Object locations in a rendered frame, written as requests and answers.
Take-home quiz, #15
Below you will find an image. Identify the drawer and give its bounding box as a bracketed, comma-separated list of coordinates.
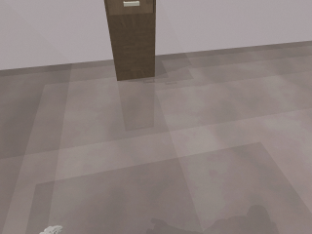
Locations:
[107, 0, 153, 16]

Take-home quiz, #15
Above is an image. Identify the cabinet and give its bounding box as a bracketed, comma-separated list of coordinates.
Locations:
[103, 0, 156, 81]

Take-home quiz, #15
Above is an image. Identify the handle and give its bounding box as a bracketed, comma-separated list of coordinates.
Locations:
[123, 1, 139, 7]

